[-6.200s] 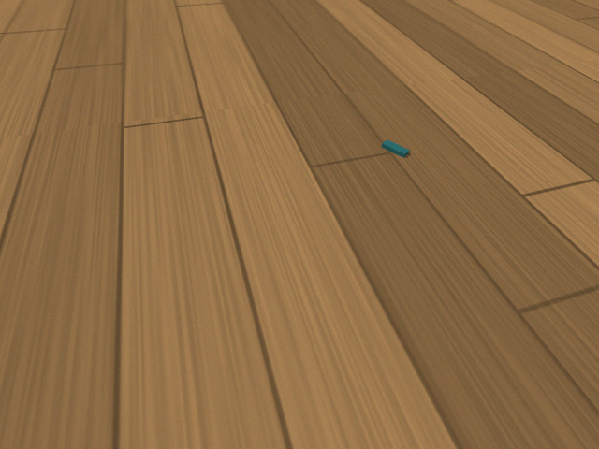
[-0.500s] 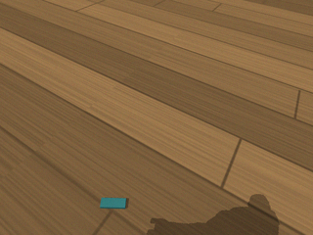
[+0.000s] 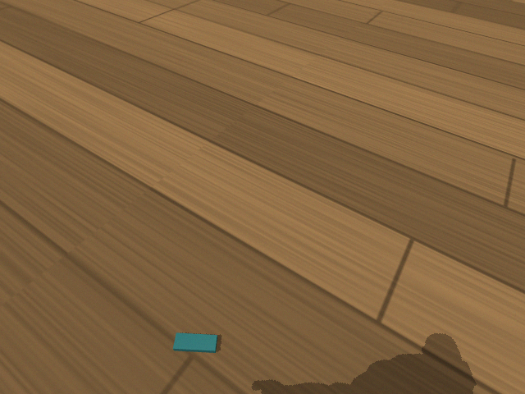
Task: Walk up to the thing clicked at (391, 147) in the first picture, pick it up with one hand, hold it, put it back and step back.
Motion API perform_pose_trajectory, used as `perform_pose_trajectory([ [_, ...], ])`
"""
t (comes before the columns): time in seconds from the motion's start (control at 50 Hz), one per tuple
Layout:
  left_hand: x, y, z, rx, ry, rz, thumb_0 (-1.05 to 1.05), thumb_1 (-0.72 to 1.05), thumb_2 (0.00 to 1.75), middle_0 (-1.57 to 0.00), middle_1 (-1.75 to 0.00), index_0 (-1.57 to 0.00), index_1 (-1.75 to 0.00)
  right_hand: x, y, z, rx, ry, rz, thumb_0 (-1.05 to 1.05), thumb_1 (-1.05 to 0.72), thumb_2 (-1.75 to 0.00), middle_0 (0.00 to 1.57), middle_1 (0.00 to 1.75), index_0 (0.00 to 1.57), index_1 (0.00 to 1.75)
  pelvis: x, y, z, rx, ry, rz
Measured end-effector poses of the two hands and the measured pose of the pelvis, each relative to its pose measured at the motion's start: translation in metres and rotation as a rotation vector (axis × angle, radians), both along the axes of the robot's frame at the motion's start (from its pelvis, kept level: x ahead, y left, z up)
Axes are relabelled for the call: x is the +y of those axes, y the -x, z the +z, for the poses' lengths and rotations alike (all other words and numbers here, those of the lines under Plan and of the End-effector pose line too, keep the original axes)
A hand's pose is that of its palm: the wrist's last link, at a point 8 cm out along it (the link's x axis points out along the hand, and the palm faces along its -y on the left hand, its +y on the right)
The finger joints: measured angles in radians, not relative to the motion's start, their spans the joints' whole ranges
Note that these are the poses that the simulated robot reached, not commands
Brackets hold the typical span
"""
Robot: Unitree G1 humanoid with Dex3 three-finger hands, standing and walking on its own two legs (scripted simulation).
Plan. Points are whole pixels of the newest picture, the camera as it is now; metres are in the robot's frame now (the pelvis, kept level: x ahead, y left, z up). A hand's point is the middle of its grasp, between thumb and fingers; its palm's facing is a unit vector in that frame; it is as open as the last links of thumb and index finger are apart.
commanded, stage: walk up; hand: left
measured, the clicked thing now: (195, 342) +0.44 +0.22 -0.77
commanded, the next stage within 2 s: none
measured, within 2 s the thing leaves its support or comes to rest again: neither
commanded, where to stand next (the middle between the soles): +0.05 -0.02 m, yaw +0 degrees
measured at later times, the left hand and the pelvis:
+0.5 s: hand out of the picture -0.02 +0.22 -0.17, palm faces +0.01 -0.91 -0.42, open 7.3 cm; pelvis -0.08 -0.06 -0.03, yaw +1 degrees
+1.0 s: hand out of the picture -0.13 +0.27 -0.15, palm faces +0.14 -0.88 -0.45, open 7.3 cm; pelvis -0.08 -0.02 -0.02, yaw +7 degrees
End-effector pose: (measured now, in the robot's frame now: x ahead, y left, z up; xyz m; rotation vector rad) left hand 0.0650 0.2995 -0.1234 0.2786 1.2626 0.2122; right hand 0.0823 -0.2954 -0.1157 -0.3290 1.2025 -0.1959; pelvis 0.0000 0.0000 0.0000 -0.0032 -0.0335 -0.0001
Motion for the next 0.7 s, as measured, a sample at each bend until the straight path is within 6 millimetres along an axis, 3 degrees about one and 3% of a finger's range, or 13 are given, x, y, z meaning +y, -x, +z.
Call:
perform_pose_trajectory([
  [0.18,-0.002,0.001,-0.001,0.001,-0.001,0.010,0.00,0.91,0.90,-0.20,-0.30,-0.21,-0.30,-0.005,0.001,-0.002,0.007,0.006,-0.008,0.00,-0.91,-0.90,0.20,0.30,0.20,0.30,-0.003,0.002,-0.002,0.005,0.001,0.005],
  [0.34,-0.003,0.013,-0.005,-0.008,-0.053,-0.002,0.00,0.91,0.90,-0.20,-0.30,-0.21,-0.30,-0.037,0.019,-0.009,-0.002,0.059,0.010,0.00,-0.91,-0.90,0.21,0.30,0.21,0.30,-0.024,0.045,-0.014,0.020,0.000,0.018],
  [0.42,-0.018,0.041,-0.004,-0.019,-0.081,0.002,0.00,0.91,0.90,-0.20,-0.30,-0.21,-0.30,-0.066,0.028,-0.021,-0.021,0.074,0.026,0.00,-0.90,-0.90,0.21,0.30,0.21,0.30,-0.046,0.065,-0.026,0.028,-0.015,0.001],
  [0.48,-0.036,0.077,-0.005,0.004,-0.106,0.008,0.00,0.91,0.90,-0.20,-0.30,-0.20,-0.30,-0.084,0.032,-0.032,-0.044,0.066,0.024,0.00,-0.91,-0.90,0.20,0.30,0.20,0.30,-0.059,0.079,-0.033,0.004,-0.001,0.004],
  [0.58,-0.061,0.128,0.011,0.064,-0.102,0.050,0.00,0.91,0.90,-0.20,-0.30,-0.21,-0.30,-0.087,0.055,-0.031,-0.012,0.004,0.026,0.00,-0.91,-0.90,0.20,0.30,0.20,0.30,-0.071,0.086,-0.017,0.007,-0.037,0.010],
  [0.7,-0.065,0.151,0.028,0.006,-0.133,0.097,0.00,0.90,0.90,-0.21,-0.30,-0.21,-0.30,-0.083,0.087,-0.034,0.098,-0.039,0.074,0.00,-0.91,-0.90,0.20,0.30,0.20,0.30,-0.075,0.086,-0.009,0.009,-0.018,0.069],
])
